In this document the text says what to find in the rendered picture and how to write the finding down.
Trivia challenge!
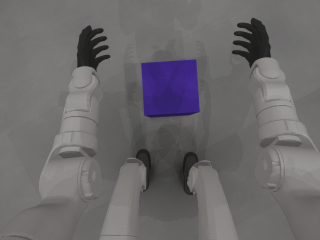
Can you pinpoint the left robot shin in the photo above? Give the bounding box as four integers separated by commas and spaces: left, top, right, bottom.
119, 158, 145, 173

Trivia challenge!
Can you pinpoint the robot right upper arm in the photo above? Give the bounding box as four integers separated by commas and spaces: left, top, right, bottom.
254, 145, 320, 240

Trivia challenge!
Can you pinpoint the robot left forearm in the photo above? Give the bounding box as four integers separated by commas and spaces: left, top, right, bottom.
39, 66, 103, 198

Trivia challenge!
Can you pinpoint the robot left upper arm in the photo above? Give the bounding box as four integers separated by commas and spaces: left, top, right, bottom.
0, 156, 103, 240

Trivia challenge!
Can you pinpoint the left robot thigh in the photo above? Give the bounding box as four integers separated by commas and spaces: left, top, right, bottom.
99, 163, 147, 240

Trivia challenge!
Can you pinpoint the robot right hand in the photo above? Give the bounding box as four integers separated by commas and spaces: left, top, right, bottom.
232, 18, 271, 68

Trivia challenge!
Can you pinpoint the robot right forearm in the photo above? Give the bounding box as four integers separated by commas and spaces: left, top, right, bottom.
248, 57, 320, 154

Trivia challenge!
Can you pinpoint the carton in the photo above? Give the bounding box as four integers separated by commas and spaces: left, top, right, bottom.
141, 59, 200, 118

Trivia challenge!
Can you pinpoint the robot left hand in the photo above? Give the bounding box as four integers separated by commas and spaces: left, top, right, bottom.
77, 25, 111, 71

